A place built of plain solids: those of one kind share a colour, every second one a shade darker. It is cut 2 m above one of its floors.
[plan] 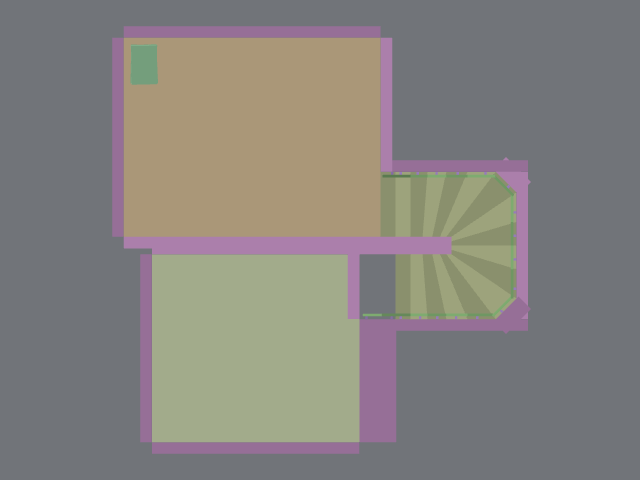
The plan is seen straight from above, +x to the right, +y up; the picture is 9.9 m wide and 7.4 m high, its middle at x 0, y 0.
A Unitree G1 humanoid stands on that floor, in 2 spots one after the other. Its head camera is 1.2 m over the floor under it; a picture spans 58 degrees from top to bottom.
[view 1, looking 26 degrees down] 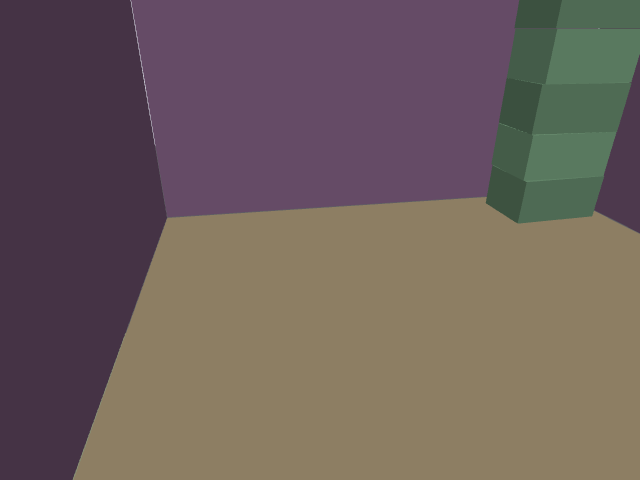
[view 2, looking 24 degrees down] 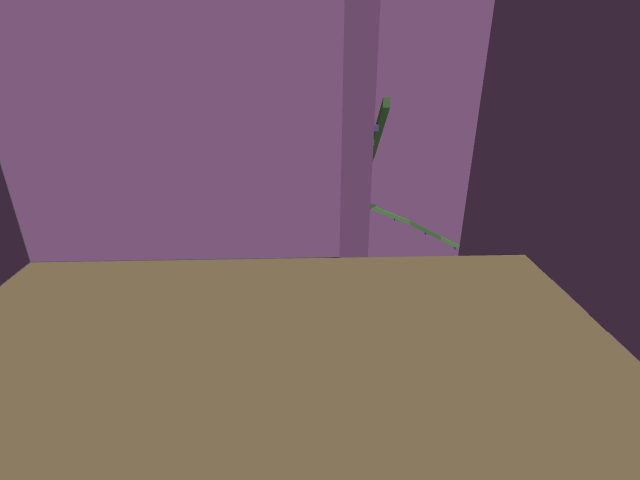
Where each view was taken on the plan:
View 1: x -0.06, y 0.62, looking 170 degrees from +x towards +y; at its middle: floor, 2.74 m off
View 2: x -1.48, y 1.43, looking -2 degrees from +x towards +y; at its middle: wall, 2.65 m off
